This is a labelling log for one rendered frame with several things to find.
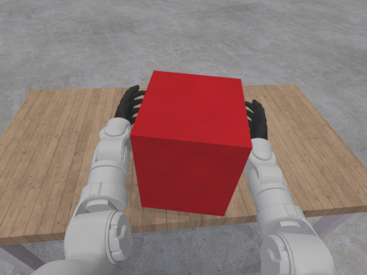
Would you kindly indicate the carton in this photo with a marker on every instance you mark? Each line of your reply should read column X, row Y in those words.
column 190, row 142

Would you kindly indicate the robot right upper arm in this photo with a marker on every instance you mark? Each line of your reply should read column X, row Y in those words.
column 295, row 254

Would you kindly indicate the table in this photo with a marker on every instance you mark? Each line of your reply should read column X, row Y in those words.
column 46, row 153

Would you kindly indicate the left robot hand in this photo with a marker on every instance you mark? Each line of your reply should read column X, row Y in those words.
column 125, row 108

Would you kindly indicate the robot right forearm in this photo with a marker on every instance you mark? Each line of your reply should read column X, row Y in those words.
column 276, row 210

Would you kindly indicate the right robot hand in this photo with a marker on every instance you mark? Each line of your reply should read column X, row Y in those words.
column 258, row 125

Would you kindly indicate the robot left upper arm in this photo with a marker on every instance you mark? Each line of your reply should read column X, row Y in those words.
column 94, row 245

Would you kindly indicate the robot left forearm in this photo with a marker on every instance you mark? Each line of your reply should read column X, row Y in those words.
column 106, row 187

